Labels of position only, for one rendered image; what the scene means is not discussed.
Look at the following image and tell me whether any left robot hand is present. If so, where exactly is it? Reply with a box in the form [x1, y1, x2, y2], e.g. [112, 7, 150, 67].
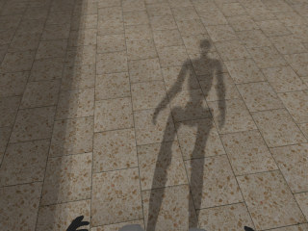
[66, 216, 90, 231]

